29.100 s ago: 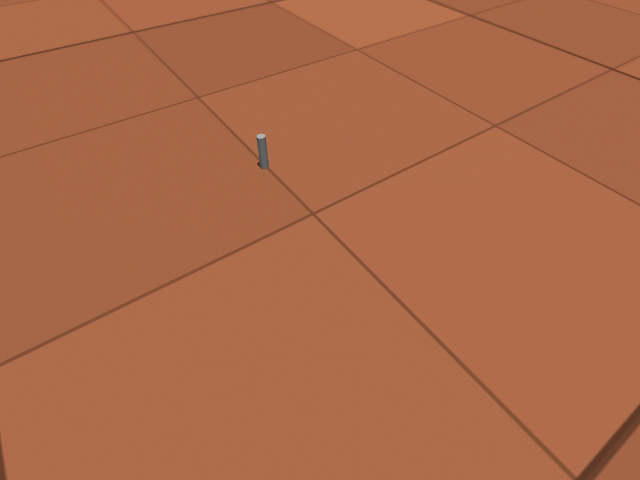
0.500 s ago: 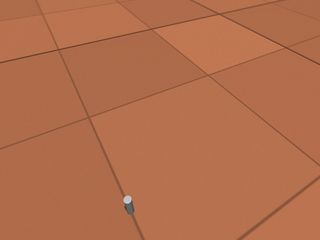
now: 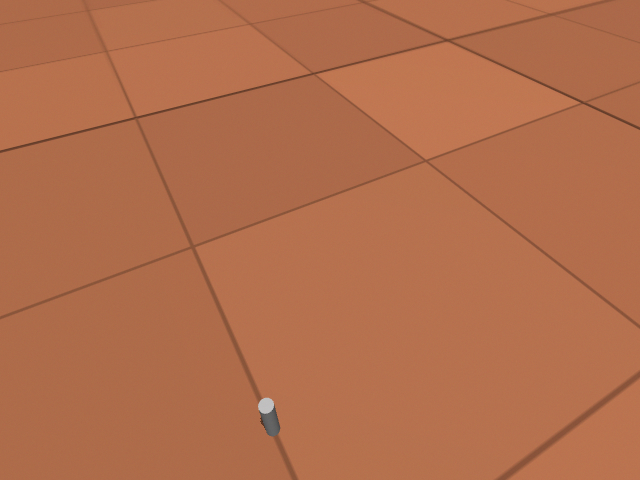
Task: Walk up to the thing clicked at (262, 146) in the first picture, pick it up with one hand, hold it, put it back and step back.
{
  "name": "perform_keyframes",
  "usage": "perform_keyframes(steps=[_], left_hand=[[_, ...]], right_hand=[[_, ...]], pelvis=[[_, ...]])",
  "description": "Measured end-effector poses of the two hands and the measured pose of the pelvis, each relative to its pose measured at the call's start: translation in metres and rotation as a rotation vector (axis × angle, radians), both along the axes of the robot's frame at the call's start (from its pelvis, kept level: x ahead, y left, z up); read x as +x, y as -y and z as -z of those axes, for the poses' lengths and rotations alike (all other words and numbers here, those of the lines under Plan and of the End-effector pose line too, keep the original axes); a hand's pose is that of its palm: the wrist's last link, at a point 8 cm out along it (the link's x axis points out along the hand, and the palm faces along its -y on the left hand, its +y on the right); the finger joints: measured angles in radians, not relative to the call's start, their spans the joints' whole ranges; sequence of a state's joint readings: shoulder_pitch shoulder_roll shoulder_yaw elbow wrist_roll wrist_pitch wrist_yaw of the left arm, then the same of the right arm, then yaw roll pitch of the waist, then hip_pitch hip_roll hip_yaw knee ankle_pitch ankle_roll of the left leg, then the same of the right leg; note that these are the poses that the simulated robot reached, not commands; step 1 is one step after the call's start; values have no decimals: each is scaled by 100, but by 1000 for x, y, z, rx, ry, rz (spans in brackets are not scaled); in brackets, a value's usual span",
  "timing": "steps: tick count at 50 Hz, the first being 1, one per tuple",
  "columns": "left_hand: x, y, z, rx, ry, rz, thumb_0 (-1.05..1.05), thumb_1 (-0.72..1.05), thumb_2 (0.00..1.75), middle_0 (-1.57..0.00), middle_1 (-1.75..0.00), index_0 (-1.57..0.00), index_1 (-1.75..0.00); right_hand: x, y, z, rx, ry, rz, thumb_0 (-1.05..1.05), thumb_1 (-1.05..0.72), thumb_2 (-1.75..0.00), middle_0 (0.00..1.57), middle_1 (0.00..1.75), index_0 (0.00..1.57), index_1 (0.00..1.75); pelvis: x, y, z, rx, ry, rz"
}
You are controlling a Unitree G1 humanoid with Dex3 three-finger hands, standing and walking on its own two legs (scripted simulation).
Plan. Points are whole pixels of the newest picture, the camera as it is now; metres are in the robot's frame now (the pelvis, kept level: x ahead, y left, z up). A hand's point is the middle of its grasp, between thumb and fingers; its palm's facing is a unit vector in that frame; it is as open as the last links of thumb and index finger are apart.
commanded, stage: stand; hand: left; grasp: from the side
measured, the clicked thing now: (269, 417) +0.45 +0.18 -0.69
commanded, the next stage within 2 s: step back in 1.22 s
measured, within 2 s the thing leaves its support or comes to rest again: neither
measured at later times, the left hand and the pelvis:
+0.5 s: hand out of the picture +0.08 +0.23 -0.15, palm faces -0.01 -0.94 -0.33, open 7.4 cm; pelvis +0.01 -0.02 +0.00, yaw -1 degrees
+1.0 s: hand out of the picture +0.09 +0.22 -0.15, palm faces -0.03 -0.94 -0.34, open 7.4 cm; pelvis +0.02 -0.02 +0.00, yaw -2 degrees
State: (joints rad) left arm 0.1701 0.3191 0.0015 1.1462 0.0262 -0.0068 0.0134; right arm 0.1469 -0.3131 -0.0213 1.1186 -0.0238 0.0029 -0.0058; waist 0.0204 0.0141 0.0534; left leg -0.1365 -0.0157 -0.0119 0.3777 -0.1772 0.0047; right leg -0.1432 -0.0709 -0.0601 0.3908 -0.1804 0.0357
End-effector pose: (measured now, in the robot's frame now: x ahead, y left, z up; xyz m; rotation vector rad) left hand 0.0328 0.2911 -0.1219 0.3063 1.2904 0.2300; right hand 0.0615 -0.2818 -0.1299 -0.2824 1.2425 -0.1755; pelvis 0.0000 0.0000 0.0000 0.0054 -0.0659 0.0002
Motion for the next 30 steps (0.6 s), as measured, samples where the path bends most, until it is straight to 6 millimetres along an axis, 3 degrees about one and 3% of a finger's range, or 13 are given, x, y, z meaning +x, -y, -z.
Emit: perform_keyframes(steps=[9, 30], left_hand=[[7, 9, 1, -7, -10, 2, 0, 90, 90, -21, -30, -20, -30], [48, 21, -6, -14, 52, 32, 0, 90, 90, -21, -30, -20, -30]], right_hand=[[-3, 13, -2, -13, -27, 8, 0, -90, -90, 20, 30, 20, 30], [10, 25, -5, -17, -3, 21, 0, -90, -90, 20, 30, 20, 30]], pelvis=[[4, 8, -1, -3, -8, 3], [12, 18, -3, -1, -9, 21]])
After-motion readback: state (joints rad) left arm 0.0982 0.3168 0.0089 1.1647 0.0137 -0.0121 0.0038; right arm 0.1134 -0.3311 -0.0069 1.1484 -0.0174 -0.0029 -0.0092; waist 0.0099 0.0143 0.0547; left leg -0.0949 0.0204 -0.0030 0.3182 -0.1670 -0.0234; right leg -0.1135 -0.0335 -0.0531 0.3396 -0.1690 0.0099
